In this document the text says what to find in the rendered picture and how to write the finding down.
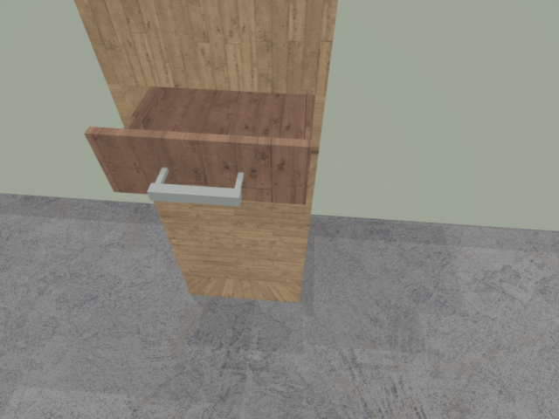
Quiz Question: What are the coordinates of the handle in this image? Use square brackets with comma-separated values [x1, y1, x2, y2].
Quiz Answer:
[147, 168, 244, 207]

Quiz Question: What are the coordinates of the cabinet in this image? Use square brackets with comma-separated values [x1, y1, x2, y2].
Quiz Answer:
[74, 0, 338, 303]

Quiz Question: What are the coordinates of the drawer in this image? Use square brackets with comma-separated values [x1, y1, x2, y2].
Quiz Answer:
[85, 86, 312, 205]

